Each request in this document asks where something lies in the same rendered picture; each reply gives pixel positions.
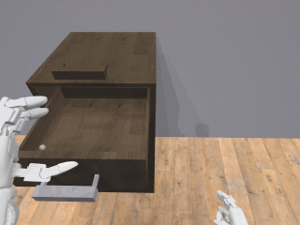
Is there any drawer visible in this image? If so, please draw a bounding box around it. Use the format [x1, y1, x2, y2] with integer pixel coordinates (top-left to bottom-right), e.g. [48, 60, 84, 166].
[13, 86, 150, 189]

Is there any robot right hand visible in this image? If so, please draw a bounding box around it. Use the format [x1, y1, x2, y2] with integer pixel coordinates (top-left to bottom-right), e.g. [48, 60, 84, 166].
[213, 190, 248, 225]

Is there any robot left forearm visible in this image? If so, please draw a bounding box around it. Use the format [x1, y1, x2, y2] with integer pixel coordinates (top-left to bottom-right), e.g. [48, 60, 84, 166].
[0, 187, 20, 225]

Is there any robot left hand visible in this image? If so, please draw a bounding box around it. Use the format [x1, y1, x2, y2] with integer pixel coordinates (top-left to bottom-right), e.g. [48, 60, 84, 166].
[0, 96, 79, 189]

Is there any handle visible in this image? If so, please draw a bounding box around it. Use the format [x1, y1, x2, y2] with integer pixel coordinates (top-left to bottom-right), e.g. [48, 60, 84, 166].
[52, 66, 108, 80]
[31, 174, 99, 203]

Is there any cabinet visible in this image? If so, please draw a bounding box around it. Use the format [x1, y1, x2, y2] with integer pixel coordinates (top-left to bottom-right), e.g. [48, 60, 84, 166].
[26, 32, 157, 193]

